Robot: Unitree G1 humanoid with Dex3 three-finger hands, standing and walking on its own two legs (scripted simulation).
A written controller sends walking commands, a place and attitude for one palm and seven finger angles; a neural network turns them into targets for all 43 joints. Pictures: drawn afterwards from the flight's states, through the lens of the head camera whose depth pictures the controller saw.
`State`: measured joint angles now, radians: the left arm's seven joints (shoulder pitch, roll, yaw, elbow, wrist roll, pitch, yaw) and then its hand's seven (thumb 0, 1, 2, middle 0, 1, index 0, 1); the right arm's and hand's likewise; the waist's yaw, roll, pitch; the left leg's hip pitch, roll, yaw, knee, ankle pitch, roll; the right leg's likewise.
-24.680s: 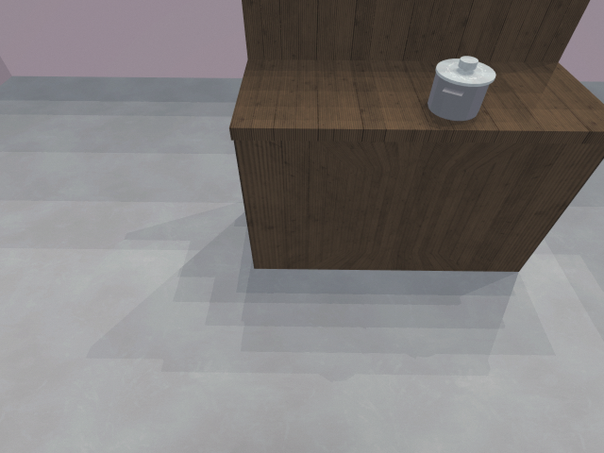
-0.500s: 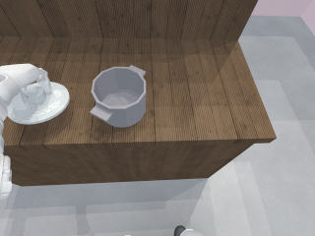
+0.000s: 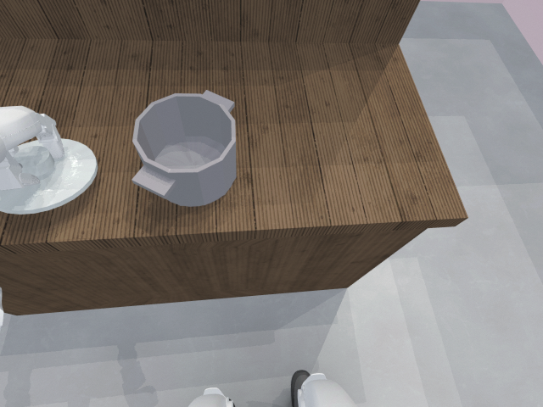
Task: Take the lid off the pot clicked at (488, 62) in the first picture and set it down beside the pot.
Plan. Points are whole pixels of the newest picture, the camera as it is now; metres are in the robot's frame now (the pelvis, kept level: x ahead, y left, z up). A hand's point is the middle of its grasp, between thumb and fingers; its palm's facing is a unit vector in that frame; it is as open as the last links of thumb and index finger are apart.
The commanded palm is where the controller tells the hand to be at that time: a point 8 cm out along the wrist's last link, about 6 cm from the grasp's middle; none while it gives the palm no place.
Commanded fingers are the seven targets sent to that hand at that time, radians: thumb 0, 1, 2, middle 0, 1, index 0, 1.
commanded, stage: lower the lid onto the table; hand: left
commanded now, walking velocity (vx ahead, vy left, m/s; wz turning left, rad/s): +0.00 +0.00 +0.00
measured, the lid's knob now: (34, 161) +0.48 +0.33 +0.01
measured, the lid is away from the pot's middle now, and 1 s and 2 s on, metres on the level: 0.23 0.23 0.23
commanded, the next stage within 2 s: open the fingers wide in 0.14 s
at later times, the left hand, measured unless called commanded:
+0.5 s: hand (18, 176) +0.45 +0.34 +0.02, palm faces -0.50 -0.08 -0.86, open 8.0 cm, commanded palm +0.48 +0.32 +0.07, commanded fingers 0.00 0.48 0.72 -0.68 -1.07 -0.61 -1.03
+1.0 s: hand (22, 174) +0.45 +0.33 +0.02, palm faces -0.49 -0.08 -0.87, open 9.1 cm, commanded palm +0.49 +0.32 +0.07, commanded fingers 0.00 0.15 0.36 -0.28 -1.01 -0.28 -1.01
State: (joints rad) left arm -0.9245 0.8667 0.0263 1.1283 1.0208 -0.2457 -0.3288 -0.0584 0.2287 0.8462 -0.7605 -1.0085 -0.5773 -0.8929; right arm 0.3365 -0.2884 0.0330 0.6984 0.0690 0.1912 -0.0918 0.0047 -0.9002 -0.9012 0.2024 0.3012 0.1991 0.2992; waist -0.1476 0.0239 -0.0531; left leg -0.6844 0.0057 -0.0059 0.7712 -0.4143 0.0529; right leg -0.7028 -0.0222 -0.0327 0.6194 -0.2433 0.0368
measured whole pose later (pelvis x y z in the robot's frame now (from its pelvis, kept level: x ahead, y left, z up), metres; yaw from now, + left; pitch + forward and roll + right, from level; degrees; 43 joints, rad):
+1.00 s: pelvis -0.01 +0.01 -0.01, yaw +0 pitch +20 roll -4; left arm -0.91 0.83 0.04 1.12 1.03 -0.24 -0.27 0.00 0.27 0.48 -0.44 -1.04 -0.41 -1.02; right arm 0.33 -0.28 0.03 0.68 0.06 0.22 -0.07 0.00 -0.90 -0.90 0.20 0.30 0.20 0.30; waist -0.14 0.03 -0.08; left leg -0.75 0.00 0.00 0.84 -0.43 0.07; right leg -0.76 -0.03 -0.03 0.68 -0.26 0.03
